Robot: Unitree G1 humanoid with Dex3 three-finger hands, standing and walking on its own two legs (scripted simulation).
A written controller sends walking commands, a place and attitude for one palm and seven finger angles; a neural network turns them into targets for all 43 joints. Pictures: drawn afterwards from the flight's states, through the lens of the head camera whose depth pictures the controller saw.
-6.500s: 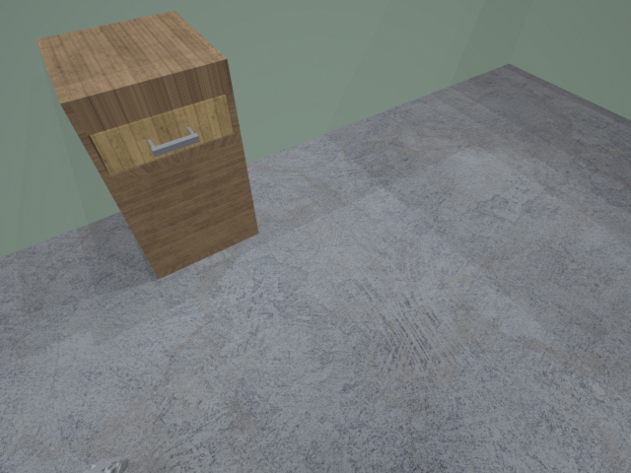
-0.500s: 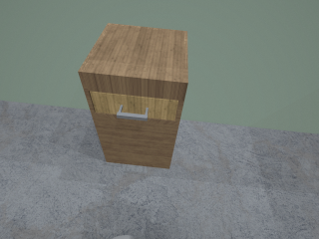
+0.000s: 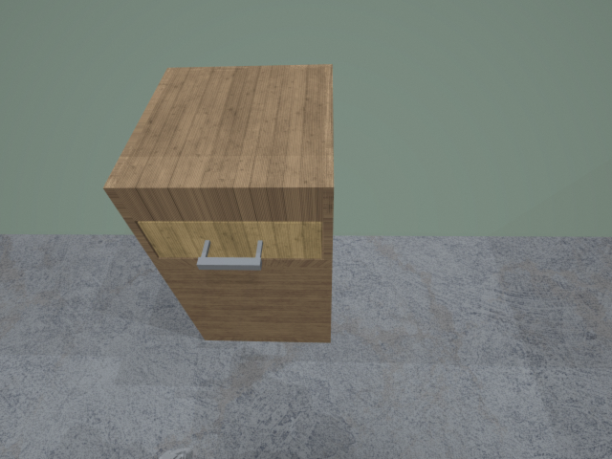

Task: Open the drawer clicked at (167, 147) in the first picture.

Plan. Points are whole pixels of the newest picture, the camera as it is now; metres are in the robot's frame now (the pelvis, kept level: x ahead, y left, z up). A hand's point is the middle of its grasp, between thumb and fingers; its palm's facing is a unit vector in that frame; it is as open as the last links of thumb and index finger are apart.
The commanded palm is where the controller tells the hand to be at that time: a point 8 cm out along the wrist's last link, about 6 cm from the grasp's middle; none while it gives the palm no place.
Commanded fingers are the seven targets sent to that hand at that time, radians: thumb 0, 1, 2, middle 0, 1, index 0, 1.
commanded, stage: come to a stop and stand still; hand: left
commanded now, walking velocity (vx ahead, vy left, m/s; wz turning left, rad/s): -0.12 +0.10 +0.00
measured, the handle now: (231, 254) +0.53 +0.19 -0.18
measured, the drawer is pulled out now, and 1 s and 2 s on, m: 0.00 0.00 0.00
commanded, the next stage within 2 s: look again from close up in 0.84 s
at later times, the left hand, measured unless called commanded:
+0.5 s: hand out of the picture -0.03 +0.22 -0.17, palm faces +0.02 -0.97 -0.24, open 7.4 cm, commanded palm none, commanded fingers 0.00 0.90 0.90 -0.20 -0.30 -0.20 -0.30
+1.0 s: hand out of the picture -0.05 +0.18 -0.17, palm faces -0.01 -0.98 -0.19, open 7.3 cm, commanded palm none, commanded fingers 0.00 0.90 0.90 -0.20 -0.30 -0.20 -0.30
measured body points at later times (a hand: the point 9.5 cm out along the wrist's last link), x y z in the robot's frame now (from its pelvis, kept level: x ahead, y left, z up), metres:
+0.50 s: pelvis -0.03 +0.03 +0.00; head -0.02 +0.02 +0.45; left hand -0.03 +0.27 -0.15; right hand +0.01 -0.19 -0.16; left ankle -0.04 +0.14 -0.73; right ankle -0.06 -0.08 -0.74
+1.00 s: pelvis -0.05 +0.02 +0.01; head -0.03 +0.01 +0.46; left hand -0.05 +0.23 -0.15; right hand -0.09 -0.19 -0.16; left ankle -0.04 +0.14 -0.73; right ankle -0.06 -0.08 -0.73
